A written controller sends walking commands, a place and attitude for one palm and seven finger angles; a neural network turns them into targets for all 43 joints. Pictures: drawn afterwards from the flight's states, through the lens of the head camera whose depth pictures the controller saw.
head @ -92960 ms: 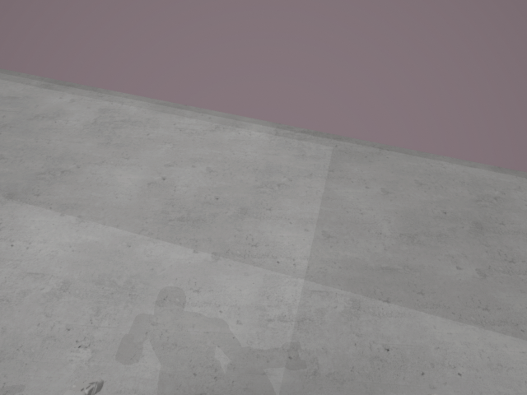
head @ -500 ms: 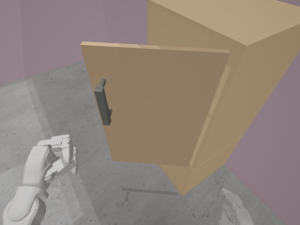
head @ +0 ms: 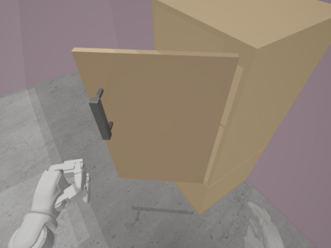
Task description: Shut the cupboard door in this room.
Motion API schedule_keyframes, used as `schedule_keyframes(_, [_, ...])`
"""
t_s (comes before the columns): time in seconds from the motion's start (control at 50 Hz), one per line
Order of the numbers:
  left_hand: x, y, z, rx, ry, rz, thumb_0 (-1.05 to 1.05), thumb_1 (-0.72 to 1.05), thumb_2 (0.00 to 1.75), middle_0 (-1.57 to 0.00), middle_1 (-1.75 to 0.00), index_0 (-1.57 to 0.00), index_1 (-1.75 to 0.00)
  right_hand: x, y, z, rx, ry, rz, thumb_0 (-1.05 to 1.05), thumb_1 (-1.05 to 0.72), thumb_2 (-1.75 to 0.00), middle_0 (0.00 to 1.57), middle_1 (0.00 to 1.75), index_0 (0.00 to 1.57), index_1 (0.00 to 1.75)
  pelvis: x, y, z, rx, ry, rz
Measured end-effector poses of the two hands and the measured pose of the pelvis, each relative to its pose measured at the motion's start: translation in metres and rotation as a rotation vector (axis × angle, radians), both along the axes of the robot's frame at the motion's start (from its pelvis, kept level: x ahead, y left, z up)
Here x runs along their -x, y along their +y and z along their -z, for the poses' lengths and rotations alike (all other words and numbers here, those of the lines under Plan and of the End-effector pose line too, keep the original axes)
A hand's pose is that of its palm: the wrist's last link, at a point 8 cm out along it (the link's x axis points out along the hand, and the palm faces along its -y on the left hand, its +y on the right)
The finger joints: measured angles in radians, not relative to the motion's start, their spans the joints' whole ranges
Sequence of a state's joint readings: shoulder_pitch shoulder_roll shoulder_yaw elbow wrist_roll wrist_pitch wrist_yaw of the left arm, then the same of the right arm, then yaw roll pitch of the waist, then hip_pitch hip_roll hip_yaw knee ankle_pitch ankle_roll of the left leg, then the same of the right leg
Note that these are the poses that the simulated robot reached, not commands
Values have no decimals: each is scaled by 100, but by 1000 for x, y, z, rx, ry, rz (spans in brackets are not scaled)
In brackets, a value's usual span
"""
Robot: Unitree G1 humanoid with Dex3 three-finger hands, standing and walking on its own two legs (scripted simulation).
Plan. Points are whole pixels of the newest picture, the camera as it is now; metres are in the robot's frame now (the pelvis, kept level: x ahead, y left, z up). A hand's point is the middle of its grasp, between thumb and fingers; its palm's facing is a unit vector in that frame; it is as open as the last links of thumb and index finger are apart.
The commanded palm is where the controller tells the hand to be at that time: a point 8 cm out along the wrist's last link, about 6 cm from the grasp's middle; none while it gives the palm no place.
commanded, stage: bring the fist close to the handle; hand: left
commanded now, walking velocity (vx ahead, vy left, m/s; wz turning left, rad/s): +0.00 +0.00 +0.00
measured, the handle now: (103, 115) +0.43 +0.20 +0.09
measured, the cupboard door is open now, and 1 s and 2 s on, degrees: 51 51 45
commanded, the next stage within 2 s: push the door shut along its arc in 1.30 s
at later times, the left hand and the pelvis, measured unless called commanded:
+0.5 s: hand (91, 162) +0.28 +0.19 +0.09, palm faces -0.01 -1.00 -0.04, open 3.1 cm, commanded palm +0.26 +0.23 +0.10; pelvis +0.01 +0.01 +0.00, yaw +0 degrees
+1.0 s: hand (106, 146) +0.33 +0.17 +0.09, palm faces -0.01 -1.00 -0.02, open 3.1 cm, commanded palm +0.30 +0.22 +0.10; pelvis +0.00 +0.02 +0.00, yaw -1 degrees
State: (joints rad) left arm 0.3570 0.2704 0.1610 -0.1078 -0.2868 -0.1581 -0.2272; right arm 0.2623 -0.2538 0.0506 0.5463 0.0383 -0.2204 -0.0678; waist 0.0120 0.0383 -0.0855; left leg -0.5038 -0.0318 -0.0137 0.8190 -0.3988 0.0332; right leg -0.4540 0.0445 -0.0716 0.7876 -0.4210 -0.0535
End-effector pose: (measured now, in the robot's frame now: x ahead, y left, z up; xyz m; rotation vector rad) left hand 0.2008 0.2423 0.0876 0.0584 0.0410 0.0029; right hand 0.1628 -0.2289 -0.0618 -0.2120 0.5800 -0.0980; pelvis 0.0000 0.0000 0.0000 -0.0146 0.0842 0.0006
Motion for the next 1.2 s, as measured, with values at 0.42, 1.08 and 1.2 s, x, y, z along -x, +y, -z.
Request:
schedule_keyframes(0.42, [-53,8,-10,19,-85,-15,2,90,90,-130,-150,-130,-150,11,-6,6,17,72,48,1,-91,-89,20,30,21,29,-7,6,-2,-2,18,15])
schedule_keyframes(1.08, [-104,-18,-12,22,-94,8,2,90,90,-130,-150,-130,-150,25,8,14,-10,160,63,1,-91,-89,20,30,21,29,-5,18,-4,-1,16,26])
schedule_keyframes(1.2, [-96,-17,-5,17,-45,7,2,90,90,-130,-150,-130,-150,25,3,14,-18,163,65,1,-91,-89,20,30,21,29,-5,15,-5,-3,6,24])
